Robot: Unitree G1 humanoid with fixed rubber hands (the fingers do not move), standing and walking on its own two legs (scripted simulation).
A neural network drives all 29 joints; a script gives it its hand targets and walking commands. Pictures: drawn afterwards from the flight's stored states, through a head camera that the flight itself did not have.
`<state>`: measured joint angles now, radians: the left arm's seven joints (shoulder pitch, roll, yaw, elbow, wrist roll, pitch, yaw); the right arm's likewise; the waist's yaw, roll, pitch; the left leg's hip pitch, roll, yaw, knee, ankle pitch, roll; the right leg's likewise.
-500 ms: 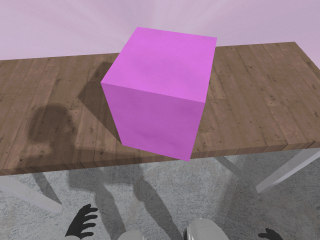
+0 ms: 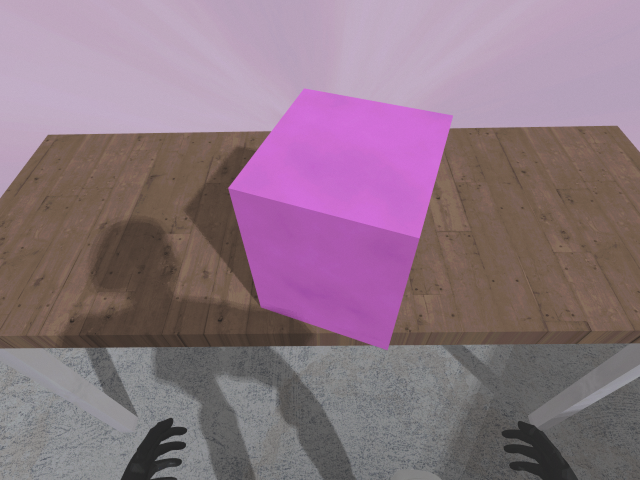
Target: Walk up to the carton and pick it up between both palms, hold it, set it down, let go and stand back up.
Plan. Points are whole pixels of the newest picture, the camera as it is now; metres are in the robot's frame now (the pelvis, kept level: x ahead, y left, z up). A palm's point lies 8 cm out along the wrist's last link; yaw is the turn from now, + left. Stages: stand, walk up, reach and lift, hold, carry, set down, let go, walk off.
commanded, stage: walk up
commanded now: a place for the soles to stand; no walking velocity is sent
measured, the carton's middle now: (346, 221) +0.41 -0.02 +0.07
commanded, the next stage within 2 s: reach and lift in 1.24 s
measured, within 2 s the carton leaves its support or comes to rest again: neither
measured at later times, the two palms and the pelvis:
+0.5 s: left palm out of the picture +0.08 +0.28 -0.10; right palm out of the picture +0.10 -0.27 -0.09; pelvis -0.03 +0.00 -0.01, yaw +3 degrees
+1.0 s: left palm out of the picture +0.03 +0.28 -0.11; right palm out of the picture +0.10 -0.26 -0.09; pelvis -0.04 -0.01 -0.01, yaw +7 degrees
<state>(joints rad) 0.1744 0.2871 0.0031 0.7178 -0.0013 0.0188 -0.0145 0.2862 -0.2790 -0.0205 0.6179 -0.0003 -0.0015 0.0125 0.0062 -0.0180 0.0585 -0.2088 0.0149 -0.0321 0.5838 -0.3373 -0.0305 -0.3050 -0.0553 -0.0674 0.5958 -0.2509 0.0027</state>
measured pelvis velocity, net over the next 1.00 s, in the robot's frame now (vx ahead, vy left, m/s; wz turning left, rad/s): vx -0.04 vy -0.01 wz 0.12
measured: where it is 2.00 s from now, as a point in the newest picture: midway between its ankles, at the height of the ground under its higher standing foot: outside the picture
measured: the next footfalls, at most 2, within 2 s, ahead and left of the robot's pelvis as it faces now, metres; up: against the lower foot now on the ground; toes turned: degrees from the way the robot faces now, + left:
none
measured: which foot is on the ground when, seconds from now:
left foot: down 0.00-1.00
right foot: down 0.00-1.00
